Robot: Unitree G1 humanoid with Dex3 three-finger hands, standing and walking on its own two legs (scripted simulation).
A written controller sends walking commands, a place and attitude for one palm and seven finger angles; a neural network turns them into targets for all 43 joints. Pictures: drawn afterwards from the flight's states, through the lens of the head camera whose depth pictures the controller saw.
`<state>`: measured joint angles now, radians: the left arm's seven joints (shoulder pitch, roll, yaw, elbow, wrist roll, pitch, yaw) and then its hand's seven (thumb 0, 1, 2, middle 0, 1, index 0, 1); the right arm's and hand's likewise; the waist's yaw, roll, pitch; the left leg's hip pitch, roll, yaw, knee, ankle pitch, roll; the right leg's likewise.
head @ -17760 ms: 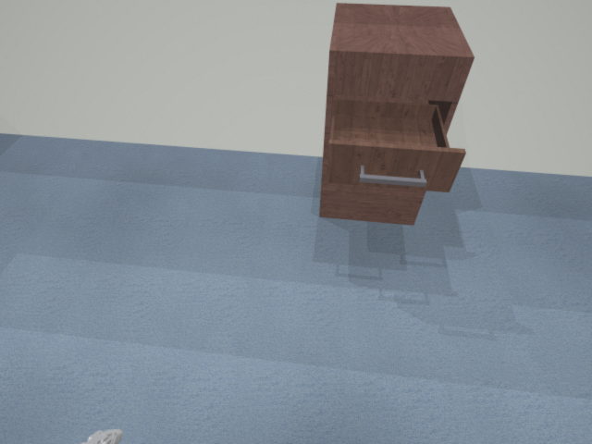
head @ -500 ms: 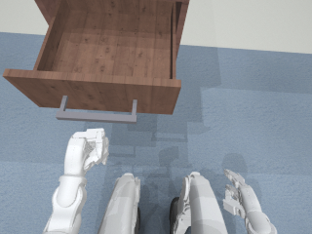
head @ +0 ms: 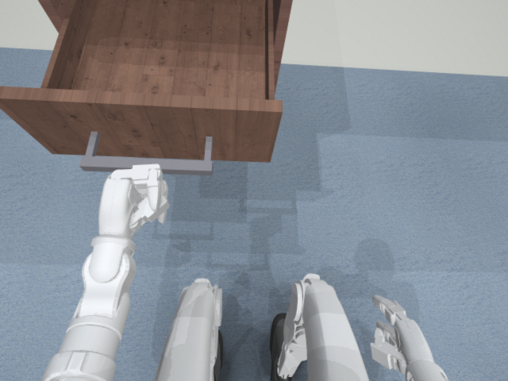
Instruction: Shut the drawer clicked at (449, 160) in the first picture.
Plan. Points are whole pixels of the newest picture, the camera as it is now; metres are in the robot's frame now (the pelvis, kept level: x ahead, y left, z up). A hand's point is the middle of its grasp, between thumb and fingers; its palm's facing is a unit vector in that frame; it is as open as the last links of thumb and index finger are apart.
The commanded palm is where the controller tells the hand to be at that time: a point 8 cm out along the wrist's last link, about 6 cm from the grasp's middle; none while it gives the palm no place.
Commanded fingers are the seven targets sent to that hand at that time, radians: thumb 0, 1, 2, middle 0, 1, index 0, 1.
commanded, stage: push the drawer shut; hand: left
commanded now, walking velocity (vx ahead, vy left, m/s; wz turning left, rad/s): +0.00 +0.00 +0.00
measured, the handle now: (150, 154) +0.45 +0.18 +0.00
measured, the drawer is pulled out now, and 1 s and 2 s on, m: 0.24 0.10 0.00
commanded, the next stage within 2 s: none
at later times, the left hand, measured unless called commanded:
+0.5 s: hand (169, 159) +0.44 +0.15 +0.00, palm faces -0.01 -1.00 -0.05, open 3.1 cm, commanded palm +0.43 +0.19 +0.00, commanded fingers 0.00 0.90 0.90 -1.40 -1.60 -1.40 -1.60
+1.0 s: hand (174, 122) +0.51 +0.15 +0.00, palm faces +0.01 -1.00 -0.06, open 3.1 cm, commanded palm +0.49 +0.19 +0.00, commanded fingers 0.00 0.90 0.90 -1.40 -1.60 -1.40 -1.60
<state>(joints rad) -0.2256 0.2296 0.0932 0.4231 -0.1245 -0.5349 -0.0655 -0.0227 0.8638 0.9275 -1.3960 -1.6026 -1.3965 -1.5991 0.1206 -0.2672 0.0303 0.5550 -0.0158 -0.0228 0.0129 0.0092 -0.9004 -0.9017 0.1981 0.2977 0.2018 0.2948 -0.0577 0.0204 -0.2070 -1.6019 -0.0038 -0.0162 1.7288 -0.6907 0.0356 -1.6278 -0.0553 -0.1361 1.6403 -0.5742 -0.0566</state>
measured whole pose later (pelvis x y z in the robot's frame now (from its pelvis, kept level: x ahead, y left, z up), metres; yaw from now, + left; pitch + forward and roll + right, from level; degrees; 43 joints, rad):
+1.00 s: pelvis +0.00 +0.00 -0.01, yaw -2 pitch +36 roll -4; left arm -0.80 0.37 0.31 0.95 -0.05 -0.55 -0.08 -0.01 0.85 0.91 -1.40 -1.60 -1.40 -1.60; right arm 0.19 -0.27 0.05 0.59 -0.05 0.08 0.03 0.00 -0.90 -0.90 0.20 0.30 0.20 0.29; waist -0.16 0.04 -0.18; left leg -1.68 0.01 0.00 1.74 -0.68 0.05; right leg -1.71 -0.04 -0.12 1.64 -0.55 -0.05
